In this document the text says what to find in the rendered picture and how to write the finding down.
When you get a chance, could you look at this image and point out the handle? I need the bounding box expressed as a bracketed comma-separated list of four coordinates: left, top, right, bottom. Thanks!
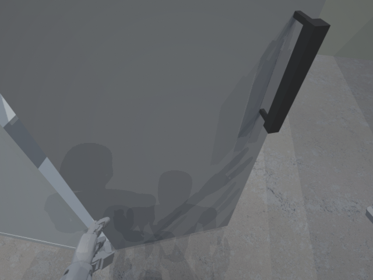
[259, 10, 330, 134]

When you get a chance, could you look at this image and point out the fridge door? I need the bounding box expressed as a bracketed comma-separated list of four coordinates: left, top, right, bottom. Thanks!
[0, 0, 326, 250]

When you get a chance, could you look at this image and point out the robot left hand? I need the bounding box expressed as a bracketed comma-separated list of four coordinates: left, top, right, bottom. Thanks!
[71, 217, 115, 273]

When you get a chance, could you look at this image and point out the robot left forearm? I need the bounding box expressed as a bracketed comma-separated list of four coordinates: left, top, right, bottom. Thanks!
[60, 262, 93, 280]

